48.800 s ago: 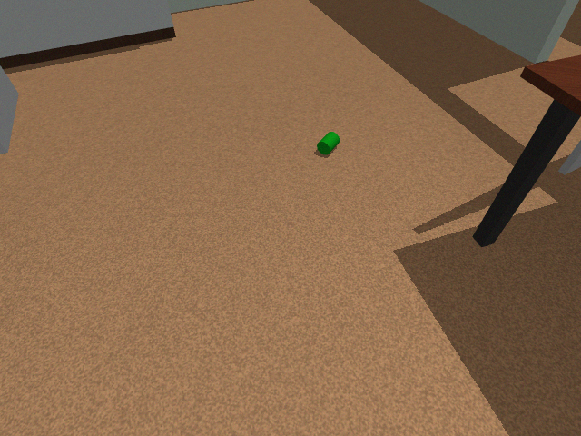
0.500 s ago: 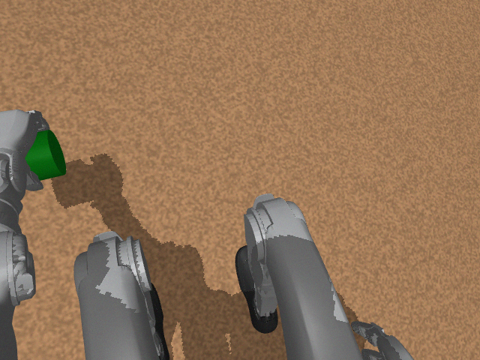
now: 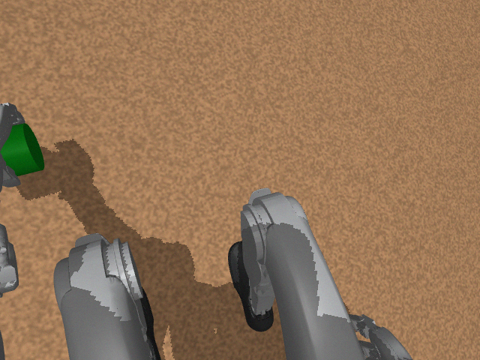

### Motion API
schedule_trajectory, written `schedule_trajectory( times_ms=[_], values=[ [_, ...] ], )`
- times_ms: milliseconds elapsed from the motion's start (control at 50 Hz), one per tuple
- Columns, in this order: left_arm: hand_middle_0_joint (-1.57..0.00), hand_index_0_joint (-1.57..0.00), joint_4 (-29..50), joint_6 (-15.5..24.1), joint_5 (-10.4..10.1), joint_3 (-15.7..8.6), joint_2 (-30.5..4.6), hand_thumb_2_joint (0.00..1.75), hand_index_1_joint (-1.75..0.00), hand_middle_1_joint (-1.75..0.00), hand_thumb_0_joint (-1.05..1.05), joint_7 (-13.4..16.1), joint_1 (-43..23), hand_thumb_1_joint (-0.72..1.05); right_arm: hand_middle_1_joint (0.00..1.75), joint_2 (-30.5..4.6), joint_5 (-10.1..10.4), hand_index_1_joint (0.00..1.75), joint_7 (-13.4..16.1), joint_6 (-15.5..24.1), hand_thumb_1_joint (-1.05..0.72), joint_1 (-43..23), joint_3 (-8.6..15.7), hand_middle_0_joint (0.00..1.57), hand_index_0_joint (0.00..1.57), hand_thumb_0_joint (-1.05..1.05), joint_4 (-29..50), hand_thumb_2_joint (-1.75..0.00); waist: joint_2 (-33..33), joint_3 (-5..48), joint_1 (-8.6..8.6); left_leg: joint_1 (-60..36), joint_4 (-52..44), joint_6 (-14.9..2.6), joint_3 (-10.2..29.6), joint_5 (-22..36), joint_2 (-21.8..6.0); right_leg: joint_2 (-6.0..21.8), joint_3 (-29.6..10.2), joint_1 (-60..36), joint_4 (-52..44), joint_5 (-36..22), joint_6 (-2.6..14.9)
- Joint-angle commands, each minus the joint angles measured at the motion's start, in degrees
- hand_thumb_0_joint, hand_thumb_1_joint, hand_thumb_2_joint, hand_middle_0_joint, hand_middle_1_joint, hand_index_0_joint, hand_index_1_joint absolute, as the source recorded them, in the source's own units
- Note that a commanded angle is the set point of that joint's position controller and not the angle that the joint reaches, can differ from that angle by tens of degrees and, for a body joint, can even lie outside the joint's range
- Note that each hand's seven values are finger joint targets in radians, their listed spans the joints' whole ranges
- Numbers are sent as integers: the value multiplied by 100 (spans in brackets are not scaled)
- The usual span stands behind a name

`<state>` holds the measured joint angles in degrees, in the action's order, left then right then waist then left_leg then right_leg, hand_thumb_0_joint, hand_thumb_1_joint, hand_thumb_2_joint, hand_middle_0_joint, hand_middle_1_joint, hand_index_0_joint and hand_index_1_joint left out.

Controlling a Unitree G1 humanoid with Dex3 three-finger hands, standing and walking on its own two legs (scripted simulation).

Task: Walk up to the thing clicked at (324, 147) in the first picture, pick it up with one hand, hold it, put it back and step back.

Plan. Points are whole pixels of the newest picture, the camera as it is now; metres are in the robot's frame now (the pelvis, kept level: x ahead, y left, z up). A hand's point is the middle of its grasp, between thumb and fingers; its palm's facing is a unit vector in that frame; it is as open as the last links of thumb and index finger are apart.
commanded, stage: lower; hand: left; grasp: from above
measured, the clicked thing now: out of the picture +0.48 +0.30 -0.23
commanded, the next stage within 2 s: rest in 0.16 s
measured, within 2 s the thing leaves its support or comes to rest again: rests again in 1.86 s
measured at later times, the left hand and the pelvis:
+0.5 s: hand (13, 153) +0.48 +0.29 -0.24, palm faces -0.48 -0.09 -0.87, open 10.5 cm; pelvis +0.00 +0.00 -0.03, yaw -2 degrees
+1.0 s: hand (20, 157) +0.48 +0.29 -0.27, palm faces -0.47 -0.09 -0.88, open 10.4 cm; pelvis +0.00 +0.00 -0.04, yaw -4 degrees
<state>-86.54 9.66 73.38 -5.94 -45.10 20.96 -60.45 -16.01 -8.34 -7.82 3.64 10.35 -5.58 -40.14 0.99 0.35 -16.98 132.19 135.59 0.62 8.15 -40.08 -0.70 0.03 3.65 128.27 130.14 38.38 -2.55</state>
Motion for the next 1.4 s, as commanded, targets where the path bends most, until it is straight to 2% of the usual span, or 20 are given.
schedule_trajectory(
  times_ms=[0,60,120,160,260,340,420,480,620,660,760,820,900,960,1060,1160,1200,1260,1300,1380],
  values=[
    [-120,-119,912,88,12,-197,-1666,66,-46,-44,0,368,-2005,81,30,-1504,-13,30,63,-10,-90,1424,431,20,20,0,-75,-90,-2235,4082,-96,-3230,-1258,-127,-489,1473,60,-137,563,-1925,-1028,-1527,427],
    [-124,-123,1103,156,46,-298,-1796,68,-47,-46,0,448,-2013,87,30,-1545,-37,30,28,8,-90,1375,455,20,20,0,-8,-90,-2423,4279,-64,-3452,-1215,-99,-452,1574,48,-145,611,-1853,-903,-1587,437],
    [-126,-124,1214,196,67,-313,-1847,70,-49,-47,0,517,-2113,88,30,-1559,-69,30,-9,41,-90,1376,442,20,20,0,-19,-90,-2479,4294,-160,-3402,-1103,-110,-467,1572,39,-161,614,-1894,-852,-1647,429],
    [-125,-124,1275,196,29,-445,-1978,69,-47,-46,0,609,-1997,88,30,-1603,-91,30,-5,43,-90,1342,444,20,20,0,13,-90,-2610,4354,-83,-3353,-1118,-94,-482,1578,45,-153,616,-1921,-803,-1646,431],
    [-122,-121,1219,159,42,-448,-2041,70,-45,-44,0,730,-2013,85,30,-1573,-137,30,-49,66,-89,1318,380,20,20,0,-14,-89,-2526,4423,-139,-3078,-923,-153,-527,1502,28,-214,592,-2137,-801,-1703,391],
    [-117,-117,746,116,27,-367,-2021,65,-44,-43,0,778,-2057,80,30,-1601,-153,30,-58,111,-89,1299,273,20,20,0,-87,-89,-2220,4032,-249,-2701,-763,-204,-503,1411,9,-232,619,-2074,-790,-1676,369],
    [-118,-117,555,125,8,-411,-2147,63,-43,-43,0,818,-1994,82,30,-1707,-167,30,-63,172,-89,1237,230,20,20,0,-71,-89,-2203,3886,-212,-2661,-774,-186,-462,1332,15,-256,700,-1988,-751,-1543,401],
    [-119,-118,413,129,73,-289,-2037,63,-43,-42,0,787,-1901,83,30,-1722,-189,30,-96,209,-89,1257,167,20,20,0,-69,-89,-2312,3865,-313,-2895,-768,-143,-390,1467,-1,-263,778,-1949,-645,-1624,412],
    [-122,-122,432,179,38,-404,-2278,63,-43,-42,0,937,-1894,87,30,-1772,-221,30,-135,238,-89,1151,71,20,20,0,10,-89,-2476,3982,-299,-2869,-684,-135,-362,1670,-24,-293,820,-2126,-573,-1841,403],
    [-122,-121,363,175,77,-287,-2153,65,-44,-43,0,931,-2028,87,30,-1766,-243,30,-173,269,-89,1173,29,20,20,0,-46,-89,-2512,3794,-443,-2874,-631,-135,-341,1652,-43,-317,827,-2038,-558,-1841,394],
    [-122,-121,408,199,78,-408,-2422,63,-42,-41,0,1069,-1987,87,30,-1874,-275,30,-201,316,-89,1082,-36,20,20,0,7,-89,-2690,3811,-380,-2965,-643,-102,-297,1708,-55,-331,884,-2064,-520,-1858,420],
    [-121,-121,183,208,144,-356,-2373,63,-42,-42,0,1122,-1934,87,30,-1890,-311,30,-221,364,-89,1115,-62,20,20,0,-17,-89,-2589,3583,-513,-2804,-576,-120,-305,1532,-48,-332,904,-2009,-526,-1759,412],
    [-120,-120,241,208,86,-345,-2486,62,-43,-43,0,1226,-1998,86,30,-1892,-306,30,-241,402,-89,1017,-120,20,20,0,-9,-89,-2663,3705,-436,-2803,-609,-123,-269,1508,-82,-366,905,-2075,-516,-1757,407],
    [-121,-120,-2,185,110,-250,-2381,64,-43,-43,0,1254,-2025,86,30,-1940,-329,30,-241,448,-89,1011,-128,20,20,0,-22,-90,-2530,3346,-577,-2624,-573,-139,-257,1268,-75,-370,946,-1881,-567,-1571,400],
    [-117,-117,-27,154,81,-168,-2403,60,-43,-43,0,1240,-1957,82,30,-1946,-319,30,-256,502,-89,927,-181,20,20,0,10,-90,-2692,3483,-509,-2829,-628,-102,-179,1391,-100,-385,970,-1880,-501,-1640,422],
    [-118,-117,-392,159,63,7,-2189,58,-41,-41,0,1189,-2064,81,30,-1970,-342,30,-299,558,-89,970,-255,20,20,0,-14,-90,-2419,3092,-750,-2640,-545,-137,-137,1275,-111,-402,1013,-1770,-502,-1591,394],
    [-117,-117,-237,139,82,-117,-2464,58,-40,-40,0,1222,-2002,80,30,-2023,-324,30,-285,562,-89,978,-267,20,20,0,39,-90,-2514,3286,-582,-2799,-592,-115,-151,1454,-97,-384,995,-1924,-522,-1707,392],
    [-116,-116,-389,158,41,-19,-2335,57,-40,-40,0,1227,-2001,80,30,-2028,-348,30,-312,596,-89,968,-324,20,20,0,33,-90,-2419,3158,-701,-2683,-581,-130,-124,1367,-112,-419,1022,-1965,-559,-1650,381],
    [-115,-114,-324,186,24,-112,-2538,57,-40,-40,0,1278,-1973,78,30,-2041,-332,30,-285,587,-89,895,-350,20,20,0,77,-90,-2559,3296,-566,-2751,-643,-98,-107,1452,-112,-407,1032,-1998,-507,-1700,404],
    [-113,-114,-619,240,54,40,-2383,56,-42,-42,0,1237,-2062,78,30,-2077,-371,30,-301,622,-89,909,-409,20,20,0,74,-90,-2391,2934,-795,-2584,-588,-122,-53,1191,-123,-408,1070,-1816,-522,-1522,387]
  ],
)
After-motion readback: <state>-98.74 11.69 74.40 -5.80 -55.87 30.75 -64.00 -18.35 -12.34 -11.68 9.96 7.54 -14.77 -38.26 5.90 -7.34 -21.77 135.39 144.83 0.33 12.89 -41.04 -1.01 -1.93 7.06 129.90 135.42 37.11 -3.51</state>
